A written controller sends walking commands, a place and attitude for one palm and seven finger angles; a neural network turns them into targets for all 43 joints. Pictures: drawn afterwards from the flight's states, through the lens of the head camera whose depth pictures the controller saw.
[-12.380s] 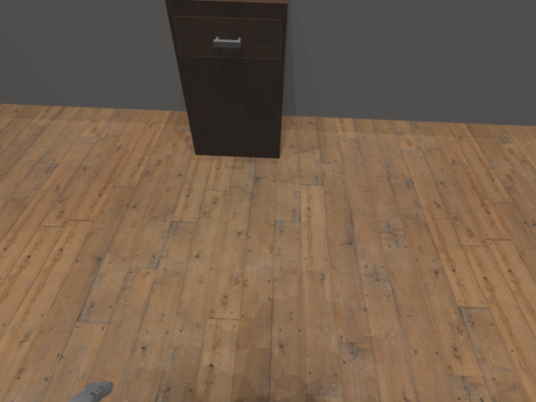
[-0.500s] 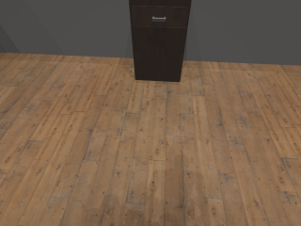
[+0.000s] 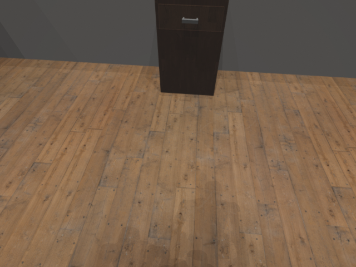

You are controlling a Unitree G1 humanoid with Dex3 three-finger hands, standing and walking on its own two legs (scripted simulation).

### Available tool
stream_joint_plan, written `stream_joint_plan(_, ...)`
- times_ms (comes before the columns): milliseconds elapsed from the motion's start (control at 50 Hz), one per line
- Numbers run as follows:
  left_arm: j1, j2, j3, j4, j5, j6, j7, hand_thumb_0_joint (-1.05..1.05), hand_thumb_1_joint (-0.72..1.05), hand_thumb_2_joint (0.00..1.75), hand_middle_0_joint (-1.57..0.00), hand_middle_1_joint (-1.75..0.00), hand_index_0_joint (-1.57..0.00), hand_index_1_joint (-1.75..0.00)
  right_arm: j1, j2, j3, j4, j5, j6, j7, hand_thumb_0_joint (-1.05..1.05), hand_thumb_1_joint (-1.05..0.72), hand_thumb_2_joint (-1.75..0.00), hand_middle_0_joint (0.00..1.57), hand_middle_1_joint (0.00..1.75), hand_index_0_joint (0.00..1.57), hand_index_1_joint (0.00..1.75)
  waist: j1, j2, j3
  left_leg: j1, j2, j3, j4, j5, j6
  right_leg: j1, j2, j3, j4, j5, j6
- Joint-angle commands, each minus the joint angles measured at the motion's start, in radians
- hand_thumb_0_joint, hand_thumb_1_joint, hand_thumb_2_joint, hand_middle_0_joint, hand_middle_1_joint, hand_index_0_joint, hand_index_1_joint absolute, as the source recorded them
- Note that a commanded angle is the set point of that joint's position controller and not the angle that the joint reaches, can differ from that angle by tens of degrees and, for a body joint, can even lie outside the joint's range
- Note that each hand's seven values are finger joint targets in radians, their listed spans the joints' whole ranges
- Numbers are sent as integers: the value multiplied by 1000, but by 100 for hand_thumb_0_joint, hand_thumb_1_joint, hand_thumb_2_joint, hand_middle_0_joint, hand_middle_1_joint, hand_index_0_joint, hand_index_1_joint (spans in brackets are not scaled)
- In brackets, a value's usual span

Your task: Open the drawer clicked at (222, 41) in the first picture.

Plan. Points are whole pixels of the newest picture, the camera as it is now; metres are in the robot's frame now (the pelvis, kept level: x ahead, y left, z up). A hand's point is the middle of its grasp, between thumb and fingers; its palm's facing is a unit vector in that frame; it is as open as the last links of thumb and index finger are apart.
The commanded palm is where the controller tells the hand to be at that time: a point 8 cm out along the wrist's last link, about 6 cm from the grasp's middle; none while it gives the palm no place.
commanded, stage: shuffle to correct the standing spot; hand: left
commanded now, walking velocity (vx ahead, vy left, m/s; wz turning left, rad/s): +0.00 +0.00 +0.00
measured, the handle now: (190, 19) +1.65 +0.01 -0.10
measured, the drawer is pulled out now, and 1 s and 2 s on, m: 0.00 0.00 0.00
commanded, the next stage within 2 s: none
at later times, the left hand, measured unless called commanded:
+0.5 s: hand out of the picture +0.02 +0.13 -0.17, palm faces +0.13 -0.98 -0.16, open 16.4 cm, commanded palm none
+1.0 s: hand (122, 242) +0.22 +0.17 -0.18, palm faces -0.14 -0.98 -0.14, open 16.5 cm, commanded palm none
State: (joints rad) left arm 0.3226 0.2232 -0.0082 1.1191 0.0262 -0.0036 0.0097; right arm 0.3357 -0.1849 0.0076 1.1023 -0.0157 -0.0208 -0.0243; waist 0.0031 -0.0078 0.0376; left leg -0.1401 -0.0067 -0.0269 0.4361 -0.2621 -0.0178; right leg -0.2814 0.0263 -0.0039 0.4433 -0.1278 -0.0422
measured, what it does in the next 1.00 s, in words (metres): walks ahead: left foot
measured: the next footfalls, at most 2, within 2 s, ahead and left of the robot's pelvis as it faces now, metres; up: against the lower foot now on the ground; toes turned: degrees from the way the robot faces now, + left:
left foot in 0.78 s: +0.28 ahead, +0.11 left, +0.00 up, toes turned +5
right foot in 1.20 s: +0.41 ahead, -0.18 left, +0.00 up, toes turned -13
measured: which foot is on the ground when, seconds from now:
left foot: down 0.00-0.40, up 0.42-0.76, down 0.78-1.00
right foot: down 0.00-0.80, up 0.82-1.00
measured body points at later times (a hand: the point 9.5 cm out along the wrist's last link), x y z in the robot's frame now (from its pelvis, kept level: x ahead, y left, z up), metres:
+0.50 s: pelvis +0.07 -0.03 +0.00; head +0.08 -0.02 +0.45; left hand +0.02 +0.19 -0.16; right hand +0.05 -0.24 -0.16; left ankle +0.01 +0.11 -0.68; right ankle +0.07 -0.09 -0.74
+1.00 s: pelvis +0.24 +0.00 +0.00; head +0.26 +0.01 +0.45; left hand +0.23 +0.22 -0.16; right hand +0.27 -0.24 -0.13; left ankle +0.24 +0.10 -0.74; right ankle +0.22 -0.13 -0.66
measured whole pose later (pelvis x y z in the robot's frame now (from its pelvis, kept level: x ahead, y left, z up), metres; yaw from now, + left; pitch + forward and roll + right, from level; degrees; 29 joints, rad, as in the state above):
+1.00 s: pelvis +0.24 +0.00 +0.00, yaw -5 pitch +1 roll +1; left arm 0.36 0.19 0.01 1.08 0.10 -0.02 -0.03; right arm 0.25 -0.14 -0.05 1.00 -0.02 -0.09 -0.03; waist 0.01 -0.06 0.01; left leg -0.20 0.04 0.16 0.41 -0.22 0.02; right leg -0.54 -0.07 -0.03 1.11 -0.24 -0.02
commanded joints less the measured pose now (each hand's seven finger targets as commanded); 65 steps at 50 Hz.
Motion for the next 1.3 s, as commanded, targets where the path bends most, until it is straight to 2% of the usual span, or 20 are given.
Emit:
stream_joint_plan(0, -3, 114, 31, -60, -17, -17, 12, 0, -50, 30, -15, -30, -15, -30, 61, -124, -17, -30, 3, -10, -11, 0, -90, -90, 20, 30, 20, 30, -3, -1, 60, -178, 83, -81, -128, -96, 52, 84, -119, 159, -114, -180, -4)
stream_joint_plan(140, 55, 73, 38, -63, -5, 1, 4, 0, -50, 30, -15, -30, -15, -30, 114, -85, -14, -24, -15, 10, -4, 0, -90, -90, 20, 30, 20, 30, -4, -20, 63, -211, 78, -77, -112, -377, 70, 14, -98, 168, -95, -476, -11)
stream_joint_plan(320, 94, -5, 57, -96, 7, -32, -29, 0, -50, 30, -15, -30, -15, -30, 72, -115, -48, -67, -8, -20, -7, 0, -90, -90, 20, 30, 20, 30, 18, 100, 135, -232, 195, -178, -142, -352, 146, 18, -26, -2, 87, -207, -9)
stream_joint_plan(340, 145, 17, 65, -83, 7, -38, -25, 0, -50, 30, -15, -30, -15, -30, 59, -100, -45, -78, -7, -23, -6, 0, -90, -90, 20, 30, 20, 30, 43, 51, 114, -317, 138, -125, -43, -349, 121, 117, -60, 90, 29, -284, -26)
stream_joint_plan(380, 311, 124, 92, -33, 3, -55, -5, 0, -50, 30, -15, -30, -15, -30, 28, -30, -35, -110, 1, -34, 6, 0, -90, -90, 20, 30, 20, 30, 94, -269, 59, -568, -20, 102, 423, -313, 62, 331, -344, 548, -234, -468, -160)
stream_joint_plan(400, 356, 119, 94, -21, -5, -57, 7, 0, -50, 30, -15, -30, -15, -30, -32, -53, -42, -132, -3, -33, 8, 0, -90, -90, 20, 30, 20, 30, 108, -269, 90, -601, 21, 48, 590, -313, 65, 292, -396, 645, -300, -438, -202)
stream_joint_plan(460, 239, 48, 77, -43, -3, -72, 13, 0, -50, 30, -15, -30, -15, -30, -49, -27, -46, -117, -6, -42, 24, 0, -90, -90, 20, 30, 20, 30, 31, -16, 59, -559, 84, 26, 655, -138, 54, 227, -333, 429, -261, -201, -214)
stream_joint_plan(520, 199, 15, 69, -50, 0, -80, 13, 0, -50, 30, -15, -30, -15, -30, -48, 25, -43, -117, -3, -28, 36, 0, -90, -90, 20, 30, 20, 30, 1, -56, 51, -456, 83, 82, 520, -31, 34, 144, -249, 227, -274, -18, -174)
stream_joint_plan(660, 215, 21, 70, -21, 1, -72, 4, 0, -50, 30, -15, -30, -15, -30, -168, 19, -47, -169, 2, -47, 31, 0, -90, -90, 20, 30, 20, 30, 21, -99, 41, -298, 52, 125, 219, 31, 24, 144, -217, 189, -210, 140, -153)
stream_joint_plan(720, 190, 14, 72, -23, -7, -64, 0, 0, -50, 30, -15, -30, -15, -30, -60, -14, -50, -130, 0, -62, 14, 0, -90, -90, 20, 30, 20, 30, -31, -28, -5, -37, 36, 145, 47, 109, 31, 73, -151, 126, -66, 133, -110)
stream_joint_plan(740, 191, -10, 68, -23, -9, -63, -3, 0, -50, 30, -15, -30, -15, -30, 40, -60, -61, -100, -5, -68, 2, 0, -90, -90, 20, 30, 20, 30, -74, 34, -60, 144, 101, 66, 4, 83, 57, -13, -116, 99, 106, 131, -85)
stream_joint_plan(780, 209, -57, 58, -67, -7, -66, -10, 0, -50, 30, -15, -30, -15, -30, 191, -210, -94, -85, -15, -54, -8, 0, -90, -90, 20, 30, 20, 30, -95, 294, -148, 311, 507, -484, -198, -60, 252, -332, 11, -24, 636, -417, -23)
stream_joint_plan(800, 145, -30, 62, -92, 5, -61, -13, 0, -50, 30, -15, -30, -15, -30, 151, -201, -95, -103, -10, -43, -7, 0, -90, -90, 20, 30, 20, 30, -94, 152, -40, 181, 520, -500, -231, -201, 299, -380, -48, 14, 746, -383, -22)
stream_joint_plan(880, 106, -64, 71, -86, 15, -33, -30, 0, -50, 30, -15, -30, -15, -30, -15, -53, -57, -123, -9, -63, -4, 0, -90, -90, 20, 30, 20, 30, 10, 105, 72, -138, 339, -174, -293, -140, 189, -321, -120, 18, 755, -147, 13)
stream_joint_plan(940, 77, -83, 72, -106, 15, -19, -34, 0, -50, 30, -15, -30, -15, -30, 12, -45, -70, -117, -13, -77, -4, 0, -90, -90, 20, 30, 20, 30, 21, 86, 28, -114, 296, -34, -273, 63, 186, -305, -136, -17, 659, -78, 41)
stream_joint_plan(1120, -3, -5, 49, -104, -1, -41, -44, 0, -50, 30, -15, -30, -15, -30, 52, -142, -79, -72, -13, -43, 12, 0, -90, -90, 20, 30, 20, 30, 4, 138, 12, -75, 271, 75, -95, 72, 131, -22, -81, -160, 122, -43, 50)
stream_joint_plan(1160, 192, 80, 71, -34, 4, -59, -33, 0, -50, 30, -15, -30, -15, -30, 53, -102, -66, -67, -4, -39, 19, 0, -90, -90, 20, 30, 20, 30, 94, -73, -86, -245, 165, 167, 215, -39, 67, 299, -155, -35, 20, -97, 19)
stream_joint_plan(1180, 309, 199, 99, -1, 7, -64, -18, 0, -50, 30, -15, -30, -15, -30, 72, -23, -48, -91, 5, -43, 26, 0, -90, -90, 20, 30, 20, 30, 126, -420, -160, -476, 37, 236, 523, -307, 31, 482, -410, 326, -117, -131, -67)
stream_joint_plan(1200, 348, 212, 95, -2, -7, -57, -5, 0, -50, 30, -15, -30, -15, -30, 17, -59, -48, -115, 5, -34, 25, 0, -90, -90, 20, 30, 20, 30, 138, -354, -167, -543, 51, 122, 715, -382, 41, 466, -489, 467, -210, -168, -136)
stream_joint_plan(1280, 145, 69, 65, -42, -5, -67, 7, 0, -50, 30, -15, -30, -15, -30, -58, -39, -54, -88, -4, -28, 31, 0, -90, -90, 20, 30, 20, 30, 38, -135, -32, -513, 155, 60, 764, -132, 25, 200, -389, 196, -214, -32, -124)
